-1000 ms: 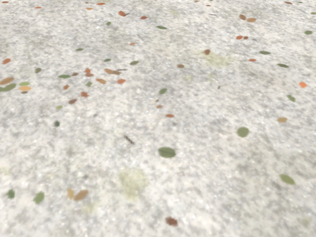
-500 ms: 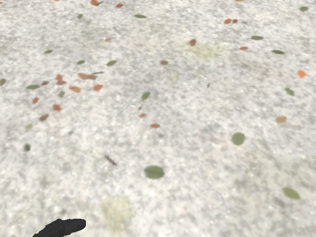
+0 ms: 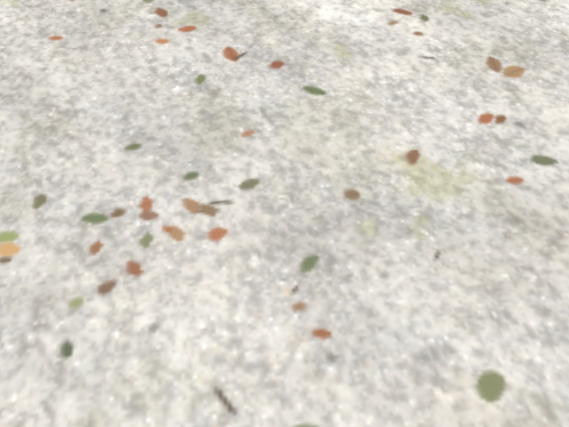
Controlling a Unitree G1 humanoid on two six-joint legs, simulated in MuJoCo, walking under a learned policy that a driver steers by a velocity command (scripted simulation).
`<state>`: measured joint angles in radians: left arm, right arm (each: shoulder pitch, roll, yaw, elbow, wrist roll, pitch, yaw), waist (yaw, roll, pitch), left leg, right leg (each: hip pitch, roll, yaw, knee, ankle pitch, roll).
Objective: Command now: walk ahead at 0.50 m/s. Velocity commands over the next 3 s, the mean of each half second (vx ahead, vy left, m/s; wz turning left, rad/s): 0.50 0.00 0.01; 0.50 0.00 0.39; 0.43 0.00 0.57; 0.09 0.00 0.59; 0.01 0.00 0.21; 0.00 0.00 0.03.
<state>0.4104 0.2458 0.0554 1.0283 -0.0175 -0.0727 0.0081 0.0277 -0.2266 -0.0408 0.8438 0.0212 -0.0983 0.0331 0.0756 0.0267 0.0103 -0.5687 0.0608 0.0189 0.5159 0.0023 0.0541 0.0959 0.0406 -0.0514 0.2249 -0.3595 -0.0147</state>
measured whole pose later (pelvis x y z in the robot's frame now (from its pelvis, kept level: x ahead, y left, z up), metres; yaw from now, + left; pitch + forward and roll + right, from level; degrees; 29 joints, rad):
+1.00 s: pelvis +0.55 -0.02 +0.01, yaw +14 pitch +1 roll -2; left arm 0.31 0.24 0.08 0.98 0.01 -0.09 0.02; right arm 0.13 -0.25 -0.08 0.85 0.02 -0.03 0.02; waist 0.06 0.03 0.01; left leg -0.69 0.12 -0.02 0.76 0.02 0.04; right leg 0.04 0.02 -0.26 0.22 -0.27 -0.02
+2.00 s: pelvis +0.89 +0.14 +0.01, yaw +50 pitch +1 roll -1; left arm 0.10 0.29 0.07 0.76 0.00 0.01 0.02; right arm 0.18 -0.30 -0.07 0.63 0.01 0.06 -0.01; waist 0.02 0.00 0.07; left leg -0.41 0.05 0.01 0.76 -0.34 -0.02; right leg -0.33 -0.07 -0.15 0.42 -0.12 -0.01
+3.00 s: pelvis +0.89 +0.16 +0.01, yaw +55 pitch -2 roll +0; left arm 0.18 0.24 0.02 0.99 0.01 -0.01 0.03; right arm 0.19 -0.23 -0.05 0.93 -0.01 0.01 -0.03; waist 0.01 0.00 0.04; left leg -0.21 -0.02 -0.02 0.50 -0.26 0.02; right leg -0.18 -0.02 -0.01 0.50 -0.29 0.02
